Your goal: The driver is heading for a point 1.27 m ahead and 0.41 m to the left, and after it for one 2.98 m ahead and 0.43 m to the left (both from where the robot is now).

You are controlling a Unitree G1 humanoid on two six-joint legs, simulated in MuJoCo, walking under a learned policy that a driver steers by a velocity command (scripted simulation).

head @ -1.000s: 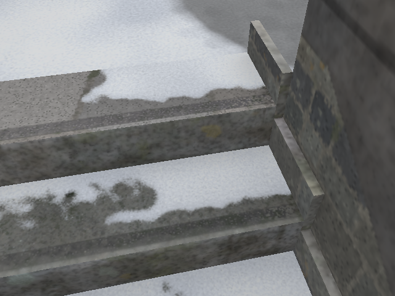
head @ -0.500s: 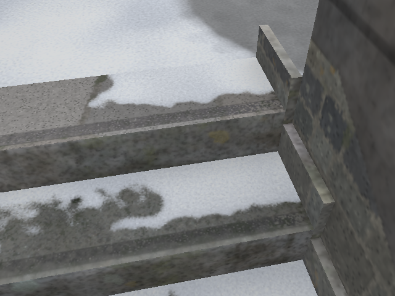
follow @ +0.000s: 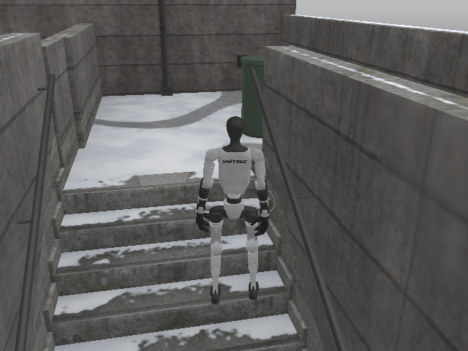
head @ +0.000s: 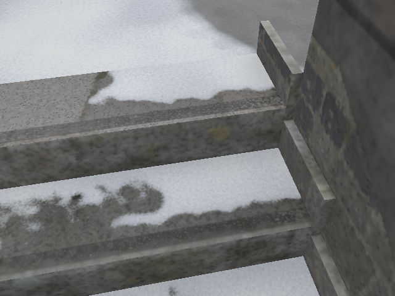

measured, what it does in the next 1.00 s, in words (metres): stands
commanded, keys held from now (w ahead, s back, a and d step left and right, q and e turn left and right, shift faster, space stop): w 1.00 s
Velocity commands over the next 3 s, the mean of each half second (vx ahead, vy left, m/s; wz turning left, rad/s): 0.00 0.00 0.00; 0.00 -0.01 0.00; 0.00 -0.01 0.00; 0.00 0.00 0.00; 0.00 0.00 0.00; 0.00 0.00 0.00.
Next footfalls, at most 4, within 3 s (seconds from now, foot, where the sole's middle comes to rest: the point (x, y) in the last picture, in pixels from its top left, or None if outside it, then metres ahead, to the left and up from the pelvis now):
none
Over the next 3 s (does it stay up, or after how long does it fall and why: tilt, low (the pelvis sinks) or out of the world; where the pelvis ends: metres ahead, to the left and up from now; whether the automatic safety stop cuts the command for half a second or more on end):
stays up -0.01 0.00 0.00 its command is cut before an obstacle from the start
